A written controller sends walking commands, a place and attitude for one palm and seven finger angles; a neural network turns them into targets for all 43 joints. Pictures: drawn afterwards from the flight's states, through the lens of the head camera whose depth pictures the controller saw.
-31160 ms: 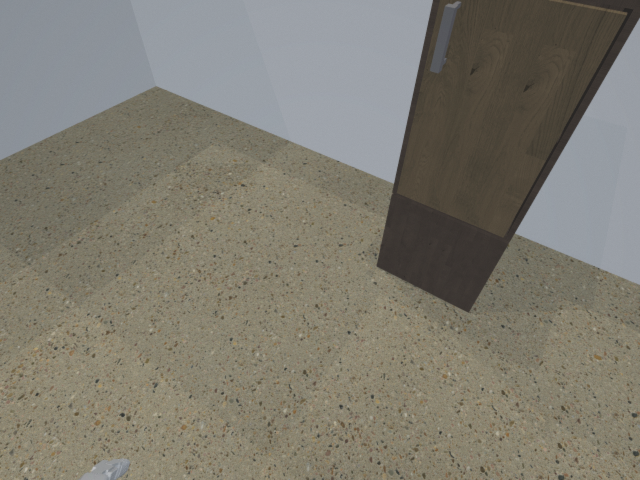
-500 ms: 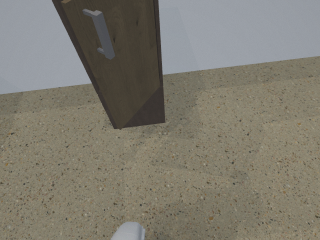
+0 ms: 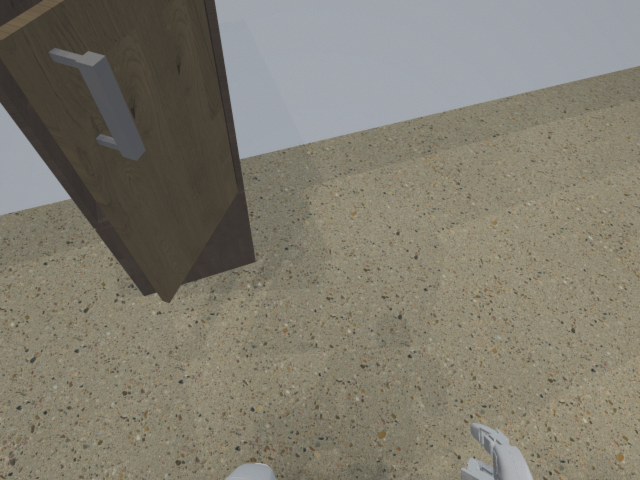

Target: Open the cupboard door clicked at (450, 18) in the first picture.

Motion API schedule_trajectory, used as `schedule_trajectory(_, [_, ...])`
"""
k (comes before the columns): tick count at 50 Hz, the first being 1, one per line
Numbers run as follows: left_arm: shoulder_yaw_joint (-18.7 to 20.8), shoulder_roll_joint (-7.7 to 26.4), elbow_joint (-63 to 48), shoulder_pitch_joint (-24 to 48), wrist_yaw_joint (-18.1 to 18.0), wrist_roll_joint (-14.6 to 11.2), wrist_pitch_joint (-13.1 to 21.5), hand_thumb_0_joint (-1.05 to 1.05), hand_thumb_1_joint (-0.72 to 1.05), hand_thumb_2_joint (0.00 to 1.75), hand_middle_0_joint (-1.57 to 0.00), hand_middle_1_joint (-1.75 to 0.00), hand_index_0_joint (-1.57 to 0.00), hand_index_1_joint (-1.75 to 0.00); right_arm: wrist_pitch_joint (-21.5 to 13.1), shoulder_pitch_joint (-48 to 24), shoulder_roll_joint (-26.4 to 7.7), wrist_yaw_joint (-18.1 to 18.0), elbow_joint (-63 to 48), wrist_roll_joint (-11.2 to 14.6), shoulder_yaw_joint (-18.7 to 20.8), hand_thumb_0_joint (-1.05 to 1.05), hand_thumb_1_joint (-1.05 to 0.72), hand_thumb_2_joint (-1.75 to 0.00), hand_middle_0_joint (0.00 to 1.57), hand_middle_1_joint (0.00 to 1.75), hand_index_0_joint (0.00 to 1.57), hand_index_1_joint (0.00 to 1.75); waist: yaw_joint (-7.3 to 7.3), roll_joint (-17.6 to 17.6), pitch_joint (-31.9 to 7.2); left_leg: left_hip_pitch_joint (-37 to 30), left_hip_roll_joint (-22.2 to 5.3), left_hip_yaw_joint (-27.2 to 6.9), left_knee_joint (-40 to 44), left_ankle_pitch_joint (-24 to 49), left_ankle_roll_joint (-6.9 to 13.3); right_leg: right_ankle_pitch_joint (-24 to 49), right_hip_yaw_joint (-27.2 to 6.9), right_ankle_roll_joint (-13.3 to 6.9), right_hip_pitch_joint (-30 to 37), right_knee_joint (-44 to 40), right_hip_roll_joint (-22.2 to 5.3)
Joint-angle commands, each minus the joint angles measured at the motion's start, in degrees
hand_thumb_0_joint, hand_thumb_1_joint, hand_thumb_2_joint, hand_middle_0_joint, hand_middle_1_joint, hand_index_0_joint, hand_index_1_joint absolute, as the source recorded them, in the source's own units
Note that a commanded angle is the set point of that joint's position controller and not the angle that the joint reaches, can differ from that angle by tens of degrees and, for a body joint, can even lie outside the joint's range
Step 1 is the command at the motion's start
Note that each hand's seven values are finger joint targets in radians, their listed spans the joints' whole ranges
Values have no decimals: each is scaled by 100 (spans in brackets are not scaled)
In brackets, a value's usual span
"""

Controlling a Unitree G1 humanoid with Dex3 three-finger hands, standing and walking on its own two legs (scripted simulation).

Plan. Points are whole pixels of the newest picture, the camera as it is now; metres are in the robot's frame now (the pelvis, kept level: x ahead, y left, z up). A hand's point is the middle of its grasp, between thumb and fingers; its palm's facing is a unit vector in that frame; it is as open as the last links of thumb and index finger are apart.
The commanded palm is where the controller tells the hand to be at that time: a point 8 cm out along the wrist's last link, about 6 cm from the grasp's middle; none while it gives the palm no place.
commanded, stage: walk to a spot facing it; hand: left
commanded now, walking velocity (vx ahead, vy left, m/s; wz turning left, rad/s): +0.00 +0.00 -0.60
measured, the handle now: (100, 107) +0.48 +0.33 +0.15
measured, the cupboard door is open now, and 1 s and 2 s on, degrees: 49 49 49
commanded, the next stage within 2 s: turn to face it in 2.00 s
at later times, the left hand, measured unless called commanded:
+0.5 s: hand (252, 388) +0.24 +0.12 -0.16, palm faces -0.39 -0.89 -0.25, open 7.4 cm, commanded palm none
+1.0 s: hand (257, 362) +0.29 +0.13 -0.18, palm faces -0.54 -0.82 -0.18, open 7.4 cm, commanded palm none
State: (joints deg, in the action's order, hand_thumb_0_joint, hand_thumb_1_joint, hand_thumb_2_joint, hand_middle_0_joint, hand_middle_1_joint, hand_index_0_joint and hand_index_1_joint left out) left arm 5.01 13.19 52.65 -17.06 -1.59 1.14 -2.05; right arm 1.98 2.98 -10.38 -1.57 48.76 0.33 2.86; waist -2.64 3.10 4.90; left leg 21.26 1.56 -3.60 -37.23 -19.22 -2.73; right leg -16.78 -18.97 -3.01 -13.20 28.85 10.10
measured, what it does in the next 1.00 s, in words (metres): walks ahead, turning right: left foot, then right foot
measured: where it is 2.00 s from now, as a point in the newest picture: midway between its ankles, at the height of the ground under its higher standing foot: (451, 395)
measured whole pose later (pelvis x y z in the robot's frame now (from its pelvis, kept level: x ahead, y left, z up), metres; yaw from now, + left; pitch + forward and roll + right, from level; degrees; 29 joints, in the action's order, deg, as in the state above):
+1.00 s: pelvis +0.16 -0.04 +0.00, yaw -38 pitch +1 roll -1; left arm 5.6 14.2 57.1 -17.7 2.1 1.6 -1.3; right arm -3.5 12.0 -10.0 -0.5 48.9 -2.2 1.5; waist -1.4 3.2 2.9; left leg 15.1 -3.4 6.9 -32.0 -18.4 0.8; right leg -22.9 -1.4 -0.9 -24.9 65.5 0.9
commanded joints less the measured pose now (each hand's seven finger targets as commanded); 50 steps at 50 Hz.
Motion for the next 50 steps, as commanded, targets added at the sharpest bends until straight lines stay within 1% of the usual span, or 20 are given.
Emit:
schedule_trajectory(1, [156, 611, -557, 60, 52, -82, 176, 0, 90, 90, -20, -30, -20, -30, -261, 1114, -1564, -186, -299, -124, 280, 0, -90, -90, 20, 30, 20, 30, 424, -1990, -1205, -2578, -2954, -2591, 1883, 2749, 1216, -2068, 1125, 484, -1896, 2652, -385])
schedule_trajectory(3, [159, 611, -734, 155, 149, 29, 157, 0, 90, 90, -20, -30, -20, -30, -207, 857, -1366, -213, -533, -226, 192, 0, -90, -90, 20, 30, 20, 30, 276, -953, -522, -1508, -2892, -1823, 1779, 3304, 1540, -1845, 1428, 650, -1955, 3599, -855])
schedule_trajectory(5, [180, 643, -489, 387, 193, 56, 92, 0, 90, 90, -20, -30, -20, -30, -250, 1087, -1032, -187, -351, -234, 60, 0, -90, -90, 20, 30, 20, 30, 260, -1586, -505, -1671, -2129, -918, 1452, 4874, 1047, -1364, 1427, 654, -2111, 4072, -952])
schedule_trajectory(7, [131, 540, -535, 353, 280, 17, 37, 0, 90, 90, -20, -30, -20, -30, -253, 1088, -1083, -194, -389, -204, 73, 0, -90, -90, 20, 30, 20, 30, 222, -1256, -759, -1929, -1889, -252, 1344, 4743, 933, -1039, 1716, 675, -2089, 4057, -1061])
schedule_trajectory(18, [-49, 370, -768, 1378, 403, 11, 16, 0, 90, 90, -20, -30, -20, -30, -223, 1782, -1279, -77, 18, -242, 165, 0, -90, -90, 20, 30, 20, 30, 556, -1616, -484, -1752, -2023, 673, 1246, 4007, 824, -726, 2459, 469, -1180, 1619, -1108])
schedule_trajectory(21, [-5, 508, -637, 889, 372, -9, 87, 0, 90, 90, -20, -30, -20, -30, -207, 1615, -1391, -41, -9, -188, 199, 0, -90, -90, 20, 30, 20, 30, 219, -1373, -693, -1407, -1954, 954, 445, 3854, 512, 260, 2507, 276, 64, 192, -1002])
schedule_trajectory(22, [58, 836, -484, 313, 322, 16, 162, 0, 90, 90, -20, -30, -20, -30, -203, 1534, -1294, 8, -81, -110, 194, 0, -90, -90, 20, 30, 20, 30, -70, -696, -1047, -691, -1783, 1205, -503, 3352, 231, 1523, 2020, 52, 1295, -327, -1373])
schedule_trajectory(23, [231, 1548, -336, -244, 199, 72, 233, 0, 90, 90, -20, -30, -20, -30, -190, 1311, -796, 35, -345, -49, 84, 0, -90, -90, 20, 30, 20, 30, -297, 1187, -1299, 999, -832, 1678, -2132, -477, -164, 3881, -331, -625, 2347, -630, -3110])
schedule_trajectory(24, [239, 1737, -205, -489, 113, -57, 210, 0, 90, 90, -20, -30, -20, -30, -102, 1056, -921, -17, -431, -62, 69, 0, -90, -90, 20, 30, 20, 30, -421, 1277, -1373, 1317, -618, 744, -2949, -2058, -173, 4461, -625, -1155, 2067, -600, -3514])
schedule_trajectory(25, [193, 1524, -279, -211, 63, -63, 174, 0, 90, 90, -20, -30, -20, -30, -66, 1089, -907, -15, -371, -69, 86, 0, -90, -90, 20, 30, 20, 30, -260, 881, -963, 1578, -804, 348, -3192, -1726, -111, 2729, -385, -1229, 1722, -825, -3297])
schedule_trajectory(27, [137, 1102, -479, 489, 5, -37, 135, 0, 90, 90, -20, -30, -20, -30, -48, 951, -903, 59, -246, -122, 146, 0, -90, -90, 20, 30, 20, 30, 3, 863, -645, 1566, -911, 375, -3095, -867, -170, 1222, -45, -850, 1183, -1085, -2570])
schedule_trajectory(30, [91, 954, -523, 663, 75, -16, 253, 0, 90, 90, -20, -30, -20, -30, -37, 1045, -776, 130, -121, -162, 157, 0, -90, -90, 20, 30, 20, 30, 251, 409, -419, 1121, -808, 515, -2600, -280, -254, 811, 356, -719, 469, -1297, -2259])
schedule_trajectory(39, [214, 1015, -272, 174, 214, 42, 390, 0, 90, 90, -20, -30, -20, -30, -320, 366, -663, 191, -409, -125, 196, 0, -90, -90, 20, 30, 20, 30, 52, 642, -206, 739, -427, 525, -654, -329, -138, -134, -270, -880, 466, -1361, -2160])
schedule_trajectory(42, [211, 907, -305, 506, 233, 13, 382, 0, 90, 90, -20, -30, -20, -30, -442, 1080, -729, 127, -172, -111, 209, 0, -90, -90, 20, 30, 20, 30, 501, 352, -356, -1136, -252, 658, 736, 304, -103, -256, -64, -573, -632, -744, -1793])
schedule_trajectory(43, [156, 664, -378, 618, 254, -13, 395, 0, 90, 90, -20, -30, -20, -30, -505, 1735, -1005, 42, 53, -129, 252, 0, -90, -90, 20, 30, 20, 30, 795, -300, -625, -2369, -551, 439, 1307, 155, 8, -249, 344, -326, -1338, 4, -1360])
schedule_trajectory(44, [73, 253, -460, 471, 314, -91, 387, 0, 90, 90, -20, -30, -20, -30, -550, 2417, -1653, -14, 191, -264, 409, 0, -90, -90, 20, 30, 20, 30, 1049, -2008, -1074, -3457, -2172, -1592, 1900, -1030, 502, -1198, 1262, 43, -2506, 1850, -520])
schedule_trajectory(45, [50, 317, -609, 705, 326, -54, 433, 0, 90, 90, -20, -30, -20, -30, -539, 2852, -1821, -44, 221, -290, 394, 0, -90, -90, 20, 30, 20, 30, 1163, -2195, -1089, -3237, -3190, -2860, 2524, -1407, 1023, -1773, 1647, 153, -2955, 3409, -611])
schedule_trajectory(46, [91, 409, -676, 972, 376, 8, 451, 0, 90, 90, -20, -30, -20, -30, -506, 2543, -1696, -46, 102, -281, 344, 0, -90, -90, 20, 30, 20, 30, 1026, -1280, -504, -2597, -3227, -2647, 2668, -1208, 1230, -1377, 1473, 152, -3106, 4017, -1135])
schedule_trajectory(47, [108, 455, -534, 837, 398, 65, 440, 0, 90, 90, -20, -30, -20, -30, -528, 2143, -1341, -5, -22, -285, 235, 0, -90, -90, 20, 30, 20, 30, 766, -980, -289, -2048, -2917, -2122, 2607, -883, 1096, -865, 1546, 183, -3038, 4378, -1286])
schedule_trajectory(50, [59, 169, -301, 627, 516, 99, 326, 0, 90, 90, -20, -30, -20, -30, -640, 1885, -802, -36, 90, -212, 49, 0, -90, -90, 20, 30, 20, 30, 409, -1172, -58, -1817, -2070, -108, 2374, 1657, 452, 175, 1818, 322, -2932, 4511, -1472])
